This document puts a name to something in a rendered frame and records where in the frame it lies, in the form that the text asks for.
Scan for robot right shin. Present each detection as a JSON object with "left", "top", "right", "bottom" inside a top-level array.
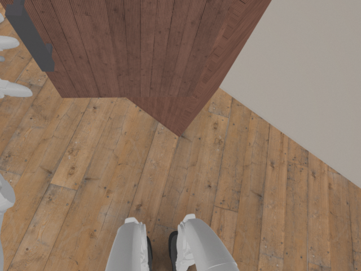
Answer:
[{"left": 175, "top": 213, "right": 196, "bottom": 271}]

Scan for robot left hand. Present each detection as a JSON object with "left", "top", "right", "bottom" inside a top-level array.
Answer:
[{"left": 0, "top": 13, "right": 33, "bottom": 98}]

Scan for cupboard door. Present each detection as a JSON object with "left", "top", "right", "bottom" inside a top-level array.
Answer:
[{"left": 0, "top": 0, "right": 233, "bottom": 98}]

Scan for handle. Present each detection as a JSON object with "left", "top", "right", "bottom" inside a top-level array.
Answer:
[{"left": 5, "top": 0, "right": 55, "bottom": 72}]

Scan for right robot foot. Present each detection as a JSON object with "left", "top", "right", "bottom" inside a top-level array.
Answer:
[{"left": 169, "top": 231, "right": 187, "bottom": 271}]

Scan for left robot upper arm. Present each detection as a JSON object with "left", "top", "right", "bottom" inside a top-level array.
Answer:
[{"left": 0, "top": 174, "right": 16, "bottom": 271}]

